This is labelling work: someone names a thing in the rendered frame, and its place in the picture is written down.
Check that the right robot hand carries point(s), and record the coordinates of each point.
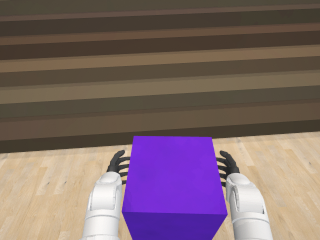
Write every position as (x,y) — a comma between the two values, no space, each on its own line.
(230,167)

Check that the robot right forearm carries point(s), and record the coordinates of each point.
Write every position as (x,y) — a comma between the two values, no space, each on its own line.
(247,208)

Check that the left robot hand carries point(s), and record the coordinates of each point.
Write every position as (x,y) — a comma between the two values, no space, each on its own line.
(115,167)

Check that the robot left forearm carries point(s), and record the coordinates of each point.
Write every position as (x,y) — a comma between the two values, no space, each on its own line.
(103,209)

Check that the carton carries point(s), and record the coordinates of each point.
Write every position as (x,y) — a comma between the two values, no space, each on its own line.
(173,189)

